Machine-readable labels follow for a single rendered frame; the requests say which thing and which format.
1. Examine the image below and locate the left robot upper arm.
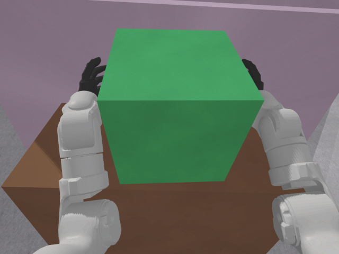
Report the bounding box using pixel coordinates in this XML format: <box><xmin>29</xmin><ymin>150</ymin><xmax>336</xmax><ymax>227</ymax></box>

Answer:
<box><xmin>33</xmin><ymin>199</ymin><xmax>121</xmax><ymax>254</ymax></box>

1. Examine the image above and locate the right robot upper arm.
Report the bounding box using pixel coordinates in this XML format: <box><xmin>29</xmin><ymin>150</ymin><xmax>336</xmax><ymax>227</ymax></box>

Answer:
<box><xmin>272</xmin><ymin>191</ymin><xmax>339</xmax><ymax>254</ymax></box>

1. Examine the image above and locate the right robot hand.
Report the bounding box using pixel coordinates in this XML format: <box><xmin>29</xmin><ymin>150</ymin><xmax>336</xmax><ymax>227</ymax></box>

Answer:
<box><xmin>242</xmin><ymin>59</ymin><xmax>264</xmax><ymax>90</ymax></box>

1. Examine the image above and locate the carton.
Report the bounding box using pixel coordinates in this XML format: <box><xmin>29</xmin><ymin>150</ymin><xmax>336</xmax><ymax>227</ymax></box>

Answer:
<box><xmin>97</xmin><ymin>29</ymin><xmax>264</xmax><ymax>184</ymax></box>

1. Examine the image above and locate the pedestal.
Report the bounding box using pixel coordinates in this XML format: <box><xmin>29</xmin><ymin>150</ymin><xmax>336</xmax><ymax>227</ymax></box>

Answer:
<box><xmin>1</xmin><ymin>103</ymin><xmax>306</xmax><ymax>254</ymax></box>

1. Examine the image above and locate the left robot hand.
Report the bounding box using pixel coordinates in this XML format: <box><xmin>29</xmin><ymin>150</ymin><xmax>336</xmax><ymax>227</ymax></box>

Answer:
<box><xmin>78</xmin><ymin>57</ymin><xmax>106</xmax><ymax>97</ymax></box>

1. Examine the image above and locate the left robot forearm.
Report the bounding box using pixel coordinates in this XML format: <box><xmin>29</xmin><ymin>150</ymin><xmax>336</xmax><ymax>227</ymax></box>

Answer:
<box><xmin>57</xmin><ymin>91</ymin><xmax>109</xmax><ymax>242</ymax></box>

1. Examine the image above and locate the right robot forearm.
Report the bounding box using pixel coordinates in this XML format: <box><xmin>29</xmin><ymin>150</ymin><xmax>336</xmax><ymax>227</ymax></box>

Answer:
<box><xmin>252</xmin><ymin>90</ymin><xmax>339</xmax><ymax>212</ymax></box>

